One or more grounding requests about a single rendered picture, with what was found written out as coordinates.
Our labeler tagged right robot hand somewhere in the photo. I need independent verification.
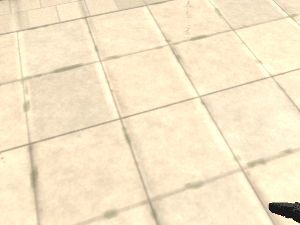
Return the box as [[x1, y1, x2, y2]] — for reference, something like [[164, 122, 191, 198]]
[[268, 202, 300, 223]]

